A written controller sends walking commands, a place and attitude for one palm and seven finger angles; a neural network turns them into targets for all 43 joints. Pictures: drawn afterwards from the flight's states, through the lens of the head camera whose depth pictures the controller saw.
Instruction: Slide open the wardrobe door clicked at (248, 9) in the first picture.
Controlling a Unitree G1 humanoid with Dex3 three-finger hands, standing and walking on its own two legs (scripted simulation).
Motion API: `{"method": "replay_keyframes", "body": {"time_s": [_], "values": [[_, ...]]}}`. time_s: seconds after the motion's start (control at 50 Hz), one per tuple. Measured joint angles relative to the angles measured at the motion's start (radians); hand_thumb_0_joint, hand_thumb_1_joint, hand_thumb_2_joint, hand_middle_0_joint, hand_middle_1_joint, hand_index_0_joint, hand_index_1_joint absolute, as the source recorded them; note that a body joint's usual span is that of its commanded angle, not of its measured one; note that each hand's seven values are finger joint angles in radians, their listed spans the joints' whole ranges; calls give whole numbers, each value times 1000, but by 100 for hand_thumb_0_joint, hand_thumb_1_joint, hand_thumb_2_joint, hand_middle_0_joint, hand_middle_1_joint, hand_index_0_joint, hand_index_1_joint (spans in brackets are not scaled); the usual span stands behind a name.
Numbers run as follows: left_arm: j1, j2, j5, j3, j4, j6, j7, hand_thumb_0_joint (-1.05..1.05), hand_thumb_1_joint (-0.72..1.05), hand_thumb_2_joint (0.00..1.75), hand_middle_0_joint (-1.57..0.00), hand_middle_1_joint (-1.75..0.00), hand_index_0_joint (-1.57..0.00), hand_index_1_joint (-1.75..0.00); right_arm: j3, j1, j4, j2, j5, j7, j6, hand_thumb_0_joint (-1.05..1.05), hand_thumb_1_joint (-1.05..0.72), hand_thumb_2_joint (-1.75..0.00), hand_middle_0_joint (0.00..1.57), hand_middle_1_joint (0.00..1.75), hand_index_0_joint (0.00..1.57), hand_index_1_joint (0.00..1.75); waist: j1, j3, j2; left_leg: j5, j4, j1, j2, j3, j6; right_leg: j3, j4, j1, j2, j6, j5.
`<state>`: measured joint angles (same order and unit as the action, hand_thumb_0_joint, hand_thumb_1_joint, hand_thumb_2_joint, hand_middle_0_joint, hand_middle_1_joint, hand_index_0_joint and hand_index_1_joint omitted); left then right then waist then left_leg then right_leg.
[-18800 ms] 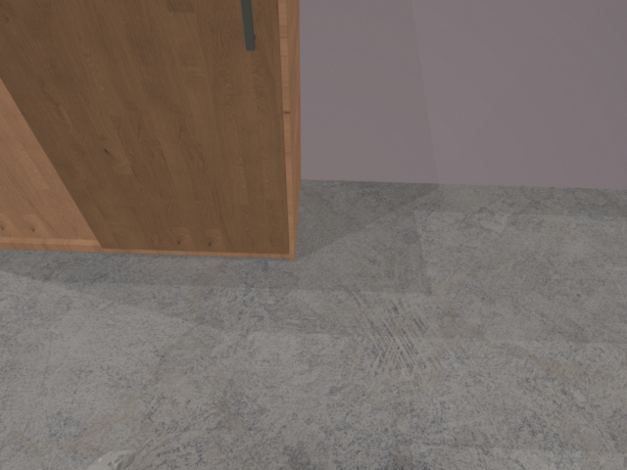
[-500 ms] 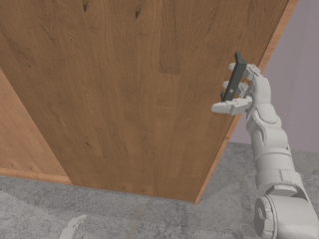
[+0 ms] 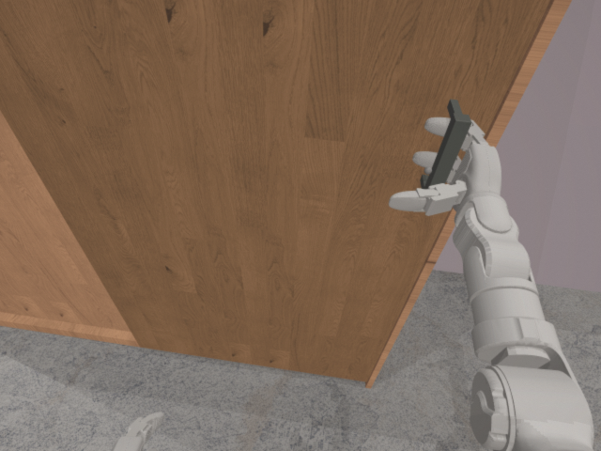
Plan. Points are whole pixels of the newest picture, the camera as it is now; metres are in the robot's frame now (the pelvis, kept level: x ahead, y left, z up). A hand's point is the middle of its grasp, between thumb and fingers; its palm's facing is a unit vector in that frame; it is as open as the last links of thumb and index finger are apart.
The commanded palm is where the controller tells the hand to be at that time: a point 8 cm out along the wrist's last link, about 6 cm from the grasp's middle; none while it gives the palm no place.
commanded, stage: slide the fingers in behind the handle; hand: right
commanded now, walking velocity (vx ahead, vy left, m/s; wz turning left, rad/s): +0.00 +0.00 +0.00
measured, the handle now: (440, 157) +0.48 -0.15 +0.18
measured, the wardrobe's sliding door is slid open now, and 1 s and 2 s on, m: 0.00 0.00 0.00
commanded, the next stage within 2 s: grip the handle and tug to test in 0.24 s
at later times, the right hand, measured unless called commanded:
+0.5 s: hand (430, 172) +0.43 -0.12 +0.19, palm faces +0.07 +1.00 +0.01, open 13.4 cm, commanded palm +0.40 -0.17 +0.19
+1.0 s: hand (433, 170) +0.43 -0.12 +0.20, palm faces +0.05 +1.00 +0.03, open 5.9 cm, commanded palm +0.40 -0.18 +0.19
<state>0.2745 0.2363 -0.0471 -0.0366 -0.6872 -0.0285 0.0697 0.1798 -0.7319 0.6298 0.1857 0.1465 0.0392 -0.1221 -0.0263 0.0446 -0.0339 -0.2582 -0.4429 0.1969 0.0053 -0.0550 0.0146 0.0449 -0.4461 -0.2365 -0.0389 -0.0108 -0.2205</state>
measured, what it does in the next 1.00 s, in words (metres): stands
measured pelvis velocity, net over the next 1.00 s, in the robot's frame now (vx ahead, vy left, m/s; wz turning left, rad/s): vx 0.00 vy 0.00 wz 0.00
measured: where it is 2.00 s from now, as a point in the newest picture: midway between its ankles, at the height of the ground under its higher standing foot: outside the picture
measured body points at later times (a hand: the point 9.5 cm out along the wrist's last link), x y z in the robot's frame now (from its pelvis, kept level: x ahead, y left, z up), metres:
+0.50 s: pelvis +0.00 +0.00 +0.00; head -0.01 +0.01 +0.45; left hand +0.13 +0.24 -0.11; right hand +0.42 -0.18 +0.19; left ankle -0.02 +0.11 -0.74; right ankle +0.01 -0.13 -0.74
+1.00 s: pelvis +0.00 +0.00 +0.00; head -0.01 +0.01 +0.45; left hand +0.13 +0.24 -0.11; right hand +0.42 -0.18 +0.20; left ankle -0.02 +0.11 -0.74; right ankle +0.01 -0.13 -0.74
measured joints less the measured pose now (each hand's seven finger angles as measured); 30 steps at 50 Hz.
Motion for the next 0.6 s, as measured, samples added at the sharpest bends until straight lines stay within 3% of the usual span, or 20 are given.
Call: {"method": "replay_keyframes", "body": {"time_s": [0.42, 0.6], "values": [[-14, -4, 0, -4, 1, 5, 1, 1, 91, 90, -20, -30, -20, -30, -19, 6, -15, -8, -4, 5, -14, -1, 49, -31, 29, 120, 31, 121, 7, -3, 8, 2, 9, -16, 2, -3, -2, -3, 5, 13, 3, 2, 1], [-15, -1, -1, -1, 2, 7, 3, 1, 91, 90, -20, -30, -20, -30, -26, 8, -28, -10, 4, -2, -19, -1, 26, -41, 32, 123, 33, 124, 10, -3, 4, 4, 14, -19, 3, -4, -3, -5, 7, 13, 5, 3, 1]]}}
